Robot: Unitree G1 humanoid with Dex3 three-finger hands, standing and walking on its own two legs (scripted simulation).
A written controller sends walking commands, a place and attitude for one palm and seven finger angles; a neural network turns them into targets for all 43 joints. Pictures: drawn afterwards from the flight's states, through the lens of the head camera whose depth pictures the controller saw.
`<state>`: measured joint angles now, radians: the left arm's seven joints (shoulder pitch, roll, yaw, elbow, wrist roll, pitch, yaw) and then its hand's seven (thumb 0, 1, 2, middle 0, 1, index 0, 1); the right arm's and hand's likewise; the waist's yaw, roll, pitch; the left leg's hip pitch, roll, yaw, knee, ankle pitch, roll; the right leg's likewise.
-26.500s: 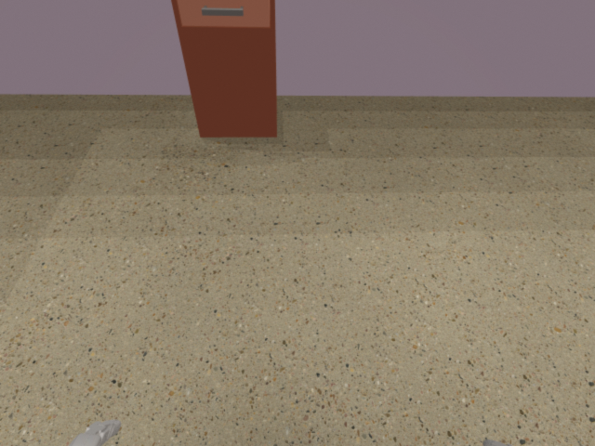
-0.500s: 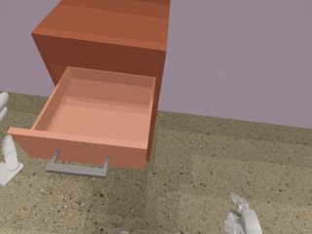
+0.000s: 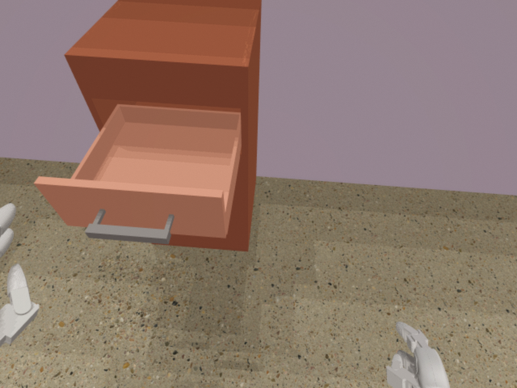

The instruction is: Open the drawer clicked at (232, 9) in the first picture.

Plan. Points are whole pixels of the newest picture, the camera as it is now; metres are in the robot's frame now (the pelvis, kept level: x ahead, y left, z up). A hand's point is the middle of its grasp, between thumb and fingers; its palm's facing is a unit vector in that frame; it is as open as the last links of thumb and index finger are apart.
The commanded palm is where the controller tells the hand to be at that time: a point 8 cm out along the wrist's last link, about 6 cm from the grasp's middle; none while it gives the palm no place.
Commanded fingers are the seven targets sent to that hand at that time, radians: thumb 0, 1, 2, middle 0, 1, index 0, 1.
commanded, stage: stop stepping back and stand still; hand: left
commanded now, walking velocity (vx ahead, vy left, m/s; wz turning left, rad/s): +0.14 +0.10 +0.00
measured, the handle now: (132, 225) +0.44 +0.30 -0.10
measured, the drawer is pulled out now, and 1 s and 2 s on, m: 0.30 0.30 0.30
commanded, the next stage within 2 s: let the arm hang, fingers relaxed in 0.62 s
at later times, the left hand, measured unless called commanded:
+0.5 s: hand out of the picture +0.10 +0.24 +0.13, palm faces +0.40 -0.80 -0.45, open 7.4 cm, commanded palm +0.04 +0.28 +0.17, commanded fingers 0.00 0.90 0.90 -0.20 -0.30 -0.20 -0.30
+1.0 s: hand out of the picture +0.00 +0.18 -0.16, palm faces +0.07 -0.98 -0.18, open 7.4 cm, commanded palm none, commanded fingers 0.00 0.90 0.90 -0.20 -0.30 -0.20 -0.30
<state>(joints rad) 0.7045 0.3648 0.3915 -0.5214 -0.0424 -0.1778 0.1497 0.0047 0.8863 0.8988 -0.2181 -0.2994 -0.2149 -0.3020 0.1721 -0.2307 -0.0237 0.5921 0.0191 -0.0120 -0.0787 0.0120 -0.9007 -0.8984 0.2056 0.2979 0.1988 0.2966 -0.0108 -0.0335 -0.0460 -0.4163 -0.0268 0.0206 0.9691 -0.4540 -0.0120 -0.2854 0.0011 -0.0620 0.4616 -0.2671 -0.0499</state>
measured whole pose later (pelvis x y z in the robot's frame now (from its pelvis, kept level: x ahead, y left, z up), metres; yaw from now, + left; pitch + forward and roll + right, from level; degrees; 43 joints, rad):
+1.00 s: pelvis -0.08 +0.00 -0.01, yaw +5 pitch -2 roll +1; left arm 0.29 0.16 0.00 0.71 0.02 0.07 0.00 0.01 0.91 0.90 -0.20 -0.30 -0.20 -0.30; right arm 0.21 -0.16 0.03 0.83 -0.02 0.00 0.01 0.01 -0.90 -0.90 0.21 0.30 0.20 0.30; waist -0.03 -0.02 0.04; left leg -0.26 -0.03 0.00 0.57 -0.28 0.01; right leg -0.26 0.00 -0.01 0.61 -0.32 -0.01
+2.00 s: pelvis -0.07 +0.00 +0.00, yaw +4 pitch -2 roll +0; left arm 0.29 0.12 0.02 1.13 0.01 0.00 0.04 0.00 0.91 0.90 -0.20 -0.30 -0.20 -0.30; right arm 0.31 -0.11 0.00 1.13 -0.02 0.00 -0.04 0.00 -0.90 -0.90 0.20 0.30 0.20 0.30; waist -0.01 0.00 0.07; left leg -0.17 0.00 0.00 0.43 -0.23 0.00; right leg -0.16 0.03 0.00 0.43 -0.24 -0.03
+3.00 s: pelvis -0.05 +0.00 +0.00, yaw +5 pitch -2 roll +0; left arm 0.28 0.12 0.02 1.13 0.01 -0.01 0.04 0.00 0.91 0.90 -0.20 -0.30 -0.20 -0.30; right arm 0.29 -0.11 0.00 1.13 -0.01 0.00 -0.05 0.00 -0.90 -0.90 0.20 0.30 0.20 0.30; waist -0.01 0.00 0.07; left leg -0.14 0.00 0.00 0.40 -0.23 0.00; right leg -0.13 0.03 0.00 0.41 -0.25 -0.03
